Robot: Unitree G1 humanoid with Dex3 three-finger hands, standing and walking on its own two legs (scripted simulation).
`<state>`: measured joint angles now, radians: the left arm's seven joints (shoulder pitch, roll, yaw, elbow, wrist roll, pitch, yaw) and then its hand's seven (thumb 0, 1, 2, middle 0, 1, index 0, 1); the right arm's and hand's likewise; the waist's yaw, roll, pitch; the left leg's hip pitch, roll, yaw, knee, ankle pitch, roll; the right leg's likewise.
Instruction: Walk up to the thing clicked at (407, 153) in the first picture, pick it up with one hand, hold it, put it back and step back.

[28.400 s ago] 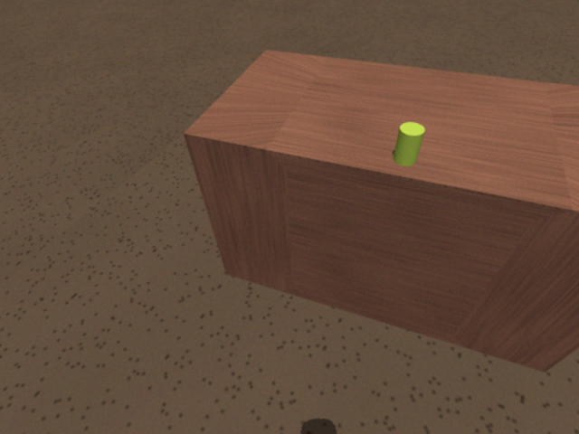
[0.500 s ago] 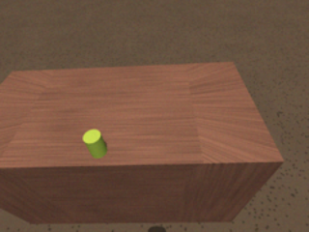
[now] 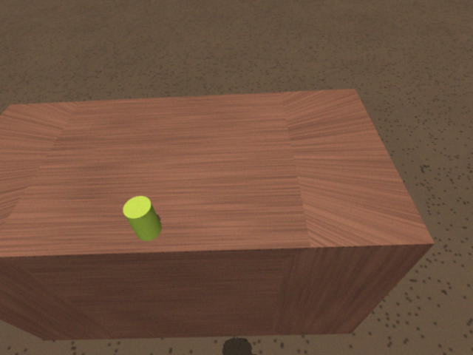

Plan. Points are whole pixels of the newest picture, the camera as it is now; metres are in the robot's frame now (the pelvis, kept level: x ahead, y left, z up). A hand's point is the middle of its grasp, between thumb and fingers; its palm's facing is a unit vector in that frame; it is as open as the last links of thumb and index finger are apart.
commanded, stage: step back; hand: left
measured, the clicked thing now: (143, 219) +0.42 +0.23 -0.04
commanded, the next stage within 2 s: none
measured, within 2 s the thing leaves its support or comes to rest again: neither
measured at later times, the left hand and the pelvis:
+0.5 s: hand out of the picture +0.05 +0.32 -0.18, palm faces -0.09 -0.94 -0.34, open 7.3 cm; pelvis -0.09 +0.07 -0.01, yaw -2 degrees
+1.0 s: hand out of the picture -0.03 +0.32 -0.15, palm faces -0.09 -0.92 -0.39, open 7.3 cm; pelvis -0.18 +0.07 -0.01, yaw -4 degrees
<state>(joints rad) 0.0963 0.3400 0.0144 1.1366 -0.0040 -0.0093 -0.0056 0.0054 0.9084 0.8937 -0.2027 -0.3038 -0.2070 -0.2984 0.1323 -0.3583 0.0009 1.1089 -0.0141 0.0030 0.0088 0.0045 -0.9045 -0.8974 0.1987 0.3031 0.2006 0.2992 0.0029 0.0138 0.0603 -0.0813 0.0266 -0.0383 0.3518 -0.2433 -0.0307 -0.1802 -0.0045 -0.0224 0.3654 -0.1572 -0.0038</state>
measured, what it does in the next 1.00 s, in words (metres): walks backwards: right foot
